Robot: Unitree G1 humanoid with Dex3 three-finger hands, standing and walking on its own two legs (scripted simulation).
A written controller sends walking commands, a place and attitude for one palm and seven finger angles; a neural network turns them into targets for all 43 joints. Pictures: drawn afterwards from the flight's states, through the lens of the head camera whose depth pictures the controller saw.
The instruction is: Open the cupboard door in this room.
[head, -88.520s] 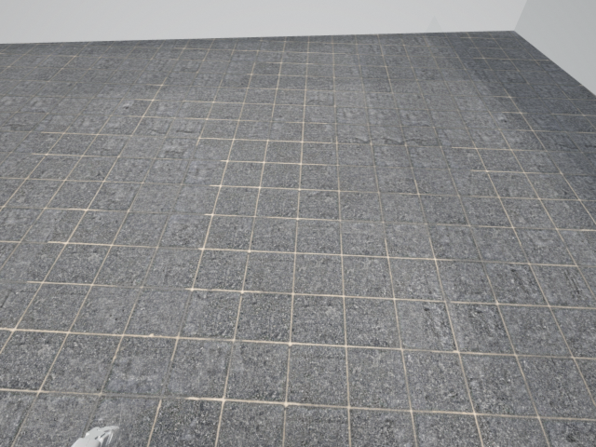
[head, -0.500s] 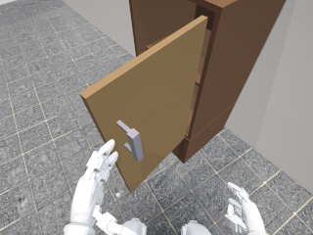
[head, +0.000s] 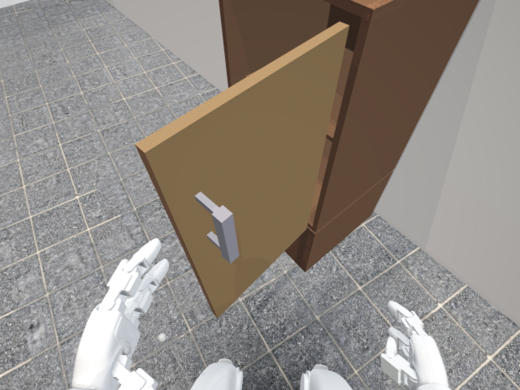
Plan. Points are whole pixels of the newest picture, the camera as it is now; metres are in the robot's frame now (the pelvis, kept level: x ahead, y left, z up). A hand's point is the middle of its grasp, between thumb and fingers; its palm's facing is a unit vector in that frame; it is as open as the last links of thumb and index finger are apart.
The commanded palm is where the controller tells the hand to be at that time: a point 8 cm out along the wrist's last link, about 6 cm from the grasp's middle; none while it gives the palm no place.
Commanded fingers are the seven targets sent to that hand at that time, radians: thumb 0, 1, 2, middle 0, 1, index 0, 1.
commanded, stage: draw the hand back to the body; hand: left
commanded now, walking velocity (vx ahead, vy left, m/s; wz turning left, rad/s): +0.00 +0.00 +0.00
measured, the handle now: (217, 228) +0.33 +0.09 +0.08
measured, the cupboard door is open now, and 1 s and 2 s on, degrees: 96 96 96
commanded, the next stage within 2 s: step back with the hand held close in 1.48 s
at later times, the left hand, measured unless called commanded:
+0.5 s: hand (88, 315) +0.18 +0.19 +0.15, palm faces +0.10 -0.96 -0.26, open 15.7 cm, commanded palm +0.15 +0.25 +0.17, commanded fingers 0.00 -0.12 0.47 -0.16 -0.30 -0.16 -0.30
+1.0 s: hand out of the picture +0.21 +0.26 +0.23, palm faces +0.39 -0.82 -0.42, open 10.2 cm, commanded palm +0.17 +0.31 +0.25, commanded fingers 0.00 0.76 0.84 -0.19 -0.30 -0.19 -0.30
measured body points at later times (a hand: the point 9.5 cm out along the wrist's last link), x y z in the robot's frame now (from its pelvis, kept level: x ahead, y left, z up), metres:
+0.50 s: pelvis +0.01 +0.01 +0.05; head +0.01 -0.01 +0.50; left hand +0.17 +0.24 +0.16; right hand +0.20 -0.21 -0.02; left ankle +0.01 +0.12 -0.65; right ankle +0.02 -0.09 -0.65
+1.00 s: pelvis +0.03 +0.02 +0.09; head +0.01 -0.01 +0.54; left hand +0.19 +0.30 +0.25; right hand +0.22 -0.20 +0.01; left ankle +0.01 +0.12 -0.65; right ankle +0.02 -0.09 -0.65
